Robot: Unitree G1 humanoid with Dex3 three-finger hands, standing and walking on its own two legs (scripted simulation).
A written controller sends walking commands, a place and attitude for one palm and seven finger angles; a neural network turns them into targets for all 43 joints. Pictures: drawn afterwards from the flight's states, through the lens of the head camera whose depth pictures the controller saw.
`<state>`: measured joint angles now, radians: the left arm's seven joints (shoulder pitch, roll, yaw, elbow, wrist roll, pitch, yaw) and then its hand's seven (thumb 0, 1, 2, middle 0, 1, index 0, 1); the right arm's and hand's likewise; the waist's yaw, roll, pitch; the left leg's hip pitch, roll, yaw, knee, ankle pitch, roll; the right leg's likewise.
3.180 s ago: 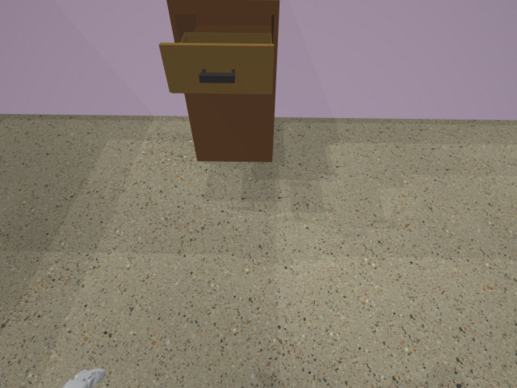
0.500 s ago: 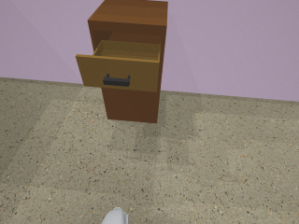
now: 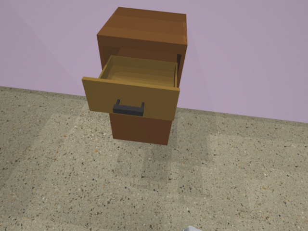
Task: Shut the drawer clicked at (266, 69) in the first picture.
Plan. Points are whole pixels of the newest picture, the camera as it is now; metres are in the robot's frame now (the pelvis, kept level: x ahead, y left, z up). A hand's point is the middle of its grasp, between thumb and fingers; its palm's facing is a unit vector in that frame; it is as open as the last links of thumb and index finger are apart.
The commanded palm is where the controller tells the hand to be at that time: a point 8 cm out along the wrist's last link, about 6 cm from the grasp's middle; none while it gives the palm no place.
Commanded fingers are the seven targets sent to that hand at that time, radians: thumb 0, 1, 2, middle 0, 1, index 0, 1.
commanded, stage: take the last steps up to it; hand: left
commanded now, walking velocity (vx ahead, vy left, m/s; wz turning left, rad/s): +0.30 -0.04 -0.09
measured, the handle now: (129, 106) +0.60 +0.14 -0.07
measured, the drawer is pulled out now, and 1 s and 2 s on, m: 0.29 0.29 0.29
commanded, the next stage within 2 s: come to a stop and stand still in 0.80 s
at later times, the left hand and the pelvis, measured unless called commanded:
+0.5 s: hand out of the picture +0.16 +0.10 -0.17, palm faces +0.05 -0.97 -0.22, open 7.2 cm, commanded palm none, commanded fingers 0.00 0.90 0.90 -0.20 -0.30 -0.20 -0.30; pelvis +0.14 -0.08 +0.00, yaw +0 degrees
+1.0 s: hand (108, 208) +0.23 +0.16 -0.19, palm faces +0.05 -0.99 -0.16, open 7.4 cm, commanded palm none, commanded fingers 0.00 0.90 0.90 -0.20 -0.30 -0.20 -0.30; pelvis +0.24 -0.02 +0.00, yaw -2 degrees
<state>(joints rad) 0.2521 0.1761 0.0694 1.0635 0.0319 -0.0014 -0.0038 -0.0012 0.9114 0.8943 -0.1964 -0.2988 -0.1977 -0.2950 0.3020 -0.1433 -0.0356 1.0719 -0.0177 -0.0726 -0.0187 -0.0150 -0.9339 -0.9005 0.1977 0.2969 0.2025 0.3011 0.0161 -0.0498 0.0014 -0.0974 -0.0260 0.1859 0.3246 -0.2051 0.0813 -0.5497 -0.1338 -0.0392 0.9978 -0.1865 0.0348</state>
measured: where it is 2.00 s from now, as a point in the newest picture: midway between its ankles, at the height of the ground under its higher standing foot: outside the picture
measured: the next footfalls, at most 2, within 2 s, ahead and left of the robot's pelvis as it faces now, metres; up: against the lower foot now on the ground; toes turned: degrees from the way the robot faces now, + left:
right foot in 0.26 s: +0.18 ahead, -0.17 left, +0.00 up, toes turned -10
left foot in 0.74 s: +0.31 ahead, +0.06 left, +0.00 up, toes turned +6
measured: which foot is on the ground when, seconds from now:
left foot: down 0.00-0.26, up 0.28-0.72, down 0.74-1.00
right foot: up 0.00-0.24, down 0.26-0.76, up 0.78-1.00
